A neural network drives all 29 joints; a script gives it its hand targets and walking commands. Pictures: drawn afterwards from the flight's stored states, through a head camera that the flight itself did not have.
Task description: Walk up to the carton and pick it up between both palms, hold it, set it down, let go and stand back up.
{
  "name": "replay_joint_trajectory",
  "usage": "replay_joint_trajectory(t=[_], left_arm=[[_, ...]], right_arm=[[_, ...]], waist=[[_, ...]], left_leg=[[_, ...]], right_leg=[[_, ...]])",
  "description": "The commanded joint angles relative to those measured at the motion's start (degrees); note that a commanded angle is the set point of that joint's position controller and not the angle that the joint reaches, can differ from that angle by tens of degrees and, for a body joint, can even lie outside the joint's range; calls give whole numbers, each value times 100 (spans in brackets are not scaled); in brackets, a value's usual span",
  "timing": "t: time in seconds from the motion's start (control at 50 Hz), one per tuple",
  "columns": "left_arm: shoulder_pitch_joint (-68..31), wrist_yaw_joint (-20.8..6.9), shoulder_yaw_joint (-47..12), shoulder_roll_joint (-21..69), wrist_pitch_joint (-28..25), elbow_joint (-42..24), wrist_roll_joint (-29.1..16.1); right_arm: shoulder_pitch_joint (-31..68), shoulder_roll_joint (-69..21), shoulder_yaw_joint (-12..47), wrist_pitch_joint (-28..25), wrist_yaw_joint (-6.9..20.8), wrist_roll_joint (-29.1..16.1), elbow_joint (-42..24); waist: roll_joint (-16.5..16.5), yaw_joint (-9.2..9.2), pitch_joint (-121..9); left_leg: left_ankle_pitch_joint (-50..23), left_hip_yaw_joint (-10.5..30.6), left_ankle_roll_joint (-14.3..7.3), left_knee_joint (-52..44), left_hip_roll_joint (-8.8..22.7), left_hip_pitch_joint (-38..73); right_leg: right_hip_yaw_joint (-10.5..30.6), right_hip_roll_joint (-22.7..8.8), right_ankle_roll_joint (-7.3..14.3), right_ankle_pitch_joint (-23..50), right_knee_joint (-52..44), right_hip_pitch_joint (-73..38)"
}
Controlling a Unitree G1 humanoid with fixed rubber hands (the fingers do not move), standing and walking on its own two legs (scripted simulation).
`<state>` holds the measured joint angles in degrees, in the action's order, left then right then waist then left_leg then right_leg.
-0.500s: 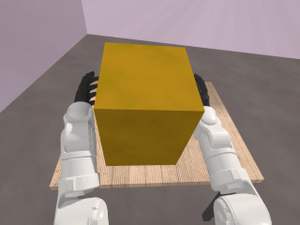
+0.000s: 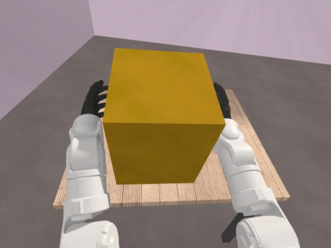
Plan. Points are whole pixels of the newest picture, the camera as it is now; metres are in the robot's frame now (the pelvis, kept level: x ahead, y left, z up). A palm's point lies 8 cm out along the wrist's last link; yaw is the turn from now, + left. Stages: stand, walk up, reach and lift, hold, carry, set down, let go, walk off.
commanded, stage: hold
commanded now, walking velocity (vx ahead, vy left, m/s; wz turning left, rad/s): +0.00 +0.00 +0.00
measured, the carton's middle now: (158, 121) +0.37 +0.01 +0.15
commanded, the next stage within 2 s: none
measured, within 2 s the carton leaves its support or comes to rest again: neither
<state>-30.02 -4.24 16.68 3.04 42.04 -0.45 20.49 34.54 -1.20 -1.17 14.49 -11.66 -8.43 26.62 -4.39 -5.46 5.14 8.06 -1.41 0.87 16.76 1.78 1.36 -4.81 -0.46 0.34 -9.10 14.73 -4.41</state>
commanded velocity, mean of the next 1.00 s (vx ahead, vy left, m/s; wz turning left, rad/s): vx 0.00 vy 0.00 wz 0.00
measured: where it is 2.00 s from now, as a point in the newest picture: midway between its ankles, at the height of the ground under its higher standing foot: outside the picture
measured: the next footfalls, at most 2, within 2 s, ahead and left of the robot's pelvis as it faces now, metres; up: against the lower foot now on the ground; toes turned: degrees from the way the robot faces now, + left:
none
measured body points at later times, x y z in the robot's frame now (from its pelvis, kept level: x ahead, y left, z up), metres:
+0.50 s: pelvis +0.00 +0.00 +0.00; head -0.03 +0.03 +0.45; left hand +0.37 +0.16 +0.18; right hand +0.37 -0.14 +0.17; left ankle +0.03 +0.13 -0.75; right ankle +0.00 -0.11 -0.75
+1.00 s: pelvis +0.00 +0.00 +0.00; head -0.03 +0.03 +0.45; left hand +0.37 +0.16 +0.18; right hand +0.37 -0.14 +0.17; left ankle +0.03 +0.13 -0.75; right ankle +0.00 -0.11 -0.75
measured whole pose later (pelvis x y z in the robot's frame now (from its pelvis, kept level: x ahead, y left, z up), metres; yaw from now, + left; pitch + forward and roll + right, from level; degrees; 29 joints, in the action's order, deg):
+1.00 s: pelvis +0.00 +0.00 +0.00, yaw +0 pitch -10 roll +0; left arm -31.0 -4.3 17.0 3.2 41.8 0.8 21.0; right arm 35.1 -1.2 -1.6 13.8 -11.6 -7.9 27.8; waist -4.0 -5.3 5.4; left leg 7.9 -1.7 0.7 16.5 1.7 1.6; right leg -4.7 -0.5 0.3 -8.9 14.6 -4.5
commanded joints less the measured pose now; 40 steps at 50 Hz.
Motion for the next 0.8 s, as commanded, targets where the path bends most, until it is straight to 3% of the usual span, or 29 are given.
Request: replay_joint_trajectory(t=[0.0,0.06,0.14,0.26,0.32,0.38,0.44,0.48,0.52,0.54,0.56,0.6,0.7,0.76,0.78], left_arm=[[-3018,-653,-2785,2662,-319,-627,-794],[-3067,-680,-2557,2619,-278,-185,-709],[-3167,-720,-2451,2535,-277,-213,-670],[-3294,-691,-2493,2553,-356,-229,-726],[-3099,-682,-2490,2559,-352,-287,-681],[-3060,-758,-2308,2517,-255,6,-585],[-3018,-736,-2542,2637,-299,-326,-746],[-3042,-688,-2652,2587,-321,-490,-728],[-3161,-660,-2792,2631,-356,-703,-810],[-3076,-651,-2728,2597,-317,-528,-764],[-3093,-658,-2692,2599,-317,-523,-758],[-3154,-683,-2535,2533,-287,-354,-667],[-3076,-730,-2475,2537,-309,-226,-702],[-3120,-703,-2629,2599,-358,-456,-762],[-3110,-700,-2527,2536,-338,-347,-683]], right_arm=[[3557,-2601,2252,-349,483,-329,-1645],[3736,-2547,2001,-319,524,-176,-1470],[3700,-2561,1966,-301,526,-181,-1320],[3759,-2679,1985,-346,536,-158,-1318],[3613,-2604,2103,-357,501,-199,-1320],[3717,-2542,1993,-326,503,-168,-1247],[3786,-2574,2121,-418,495,-254,-1667],[3531,-2582,2149,-364,482,-284,-1478],[3507,-2629,2158,-350,489,-289,-1551],[3601,-2596,2148,-343,497,-290,-1560],[3480,-2585,2087,-309,500,-260,-1437],[3560,-2531,1997,-283,529,-200,-1301],[3629,-2595,2065,-323,484,-189,-1406],[3587,-2632,2086,-371,496,-206,-1525],[3573,-2571,2073,-335,496,-203,-1358]], waist=[[618,-77,-2117],[469,-9,-1662],[477,-7,-1684],[456,-13,-1950],[428,-8,-1893],[383,45,-1534],[468,-10,-2041],[573,-101,-1912],[630,-118,-2036],[620,-27,-1937],[579,-82,-1794],[565,-4,-1640],[386,-45,-1819],[529,-85,-2043],[518,-24,-1903]], left_leg=[[-1544,-199,97,129,-307,896],[-728,-223,-15,-126,-285,567],[-672,-236,-39,-155,-313,483],[-779,-252,-36,-80,-325,566],[-1129,-232,-11,-6,-317,719],[-681,-259,-66,-175,-308,457],[-1166,-246,10,13,-309,695],[-1402,-227,69,83,-319,799],[-1323,-195,78,64,-311,792],[-1236,-200,58,47,-313,736],[-1186,-195,66,9,-297,751],[-800,-224,4,-112,-310,614],[-973,-247,-19,-39,-327,638],[-1159,-224,43,10,-320,739],[-1119,-234,28,2,-319,730]], right_leg=[[-216,315,-250,1453,-1,-184],[-217,268,-248,735,-138,57],[-187,226,-275,835,-114,-103],[-181,242,-277,902,-88,-117],[-191,269,-300,1273,-50,-199],[-177,241,-268,877,-135,-146],[-198,281,-260,1322,-49,-237],[-208,296,-262,1453,-27,-210],[-206,284,-268,1333,-10,-157],[-202,281,-245,1184,-41,-100],[-207,288,-249,1113,-55,-57],[-206,251,-247,722,-132,41],[-189,253,-301,1198,-96,-167],[-211,270,-283,1285,-25,-208],[-198,273,-277,1185,-51,-149]])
